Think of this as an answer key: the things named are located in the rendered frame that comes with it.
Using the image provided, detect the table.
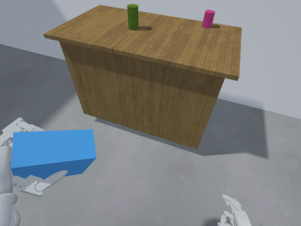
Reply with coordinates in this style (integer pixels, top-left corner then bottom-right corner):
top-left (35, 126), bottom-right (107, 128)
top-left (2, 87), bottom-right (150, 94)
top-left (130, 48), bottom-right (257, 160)
top-left (43, 5), bottom-right (242, 150)

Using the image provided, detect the sponge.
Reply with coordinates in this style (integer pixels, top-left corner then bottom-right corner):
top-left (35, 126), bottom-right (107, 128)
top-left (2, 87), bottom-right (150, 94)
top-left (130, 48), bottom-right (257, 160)
top-left (10, 129), bottom-right (97, 180)

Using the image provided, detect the robot left hand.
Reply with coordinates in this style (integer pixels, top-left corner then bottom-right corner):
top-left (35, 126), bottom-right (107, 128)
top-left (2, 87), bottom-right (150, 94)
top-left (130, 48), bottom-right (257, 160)
top-left (0, 118), bottom-right (68, 197)

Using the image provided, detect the left robot forearm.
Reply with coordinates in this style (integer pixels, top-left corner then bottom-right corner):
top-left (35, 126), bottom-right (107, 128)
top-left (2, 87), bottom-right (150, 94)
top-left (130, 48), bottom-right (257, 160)
top-left (0, 192), bottom-right (21, 226)

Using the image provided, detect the robot right hand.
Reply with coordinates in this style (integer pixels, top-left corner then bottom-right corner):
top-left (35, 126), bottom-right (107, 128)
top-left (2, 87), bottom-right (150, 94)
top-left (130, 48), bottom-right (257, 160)
top-left (217, 194), bottom-right (252, 226)

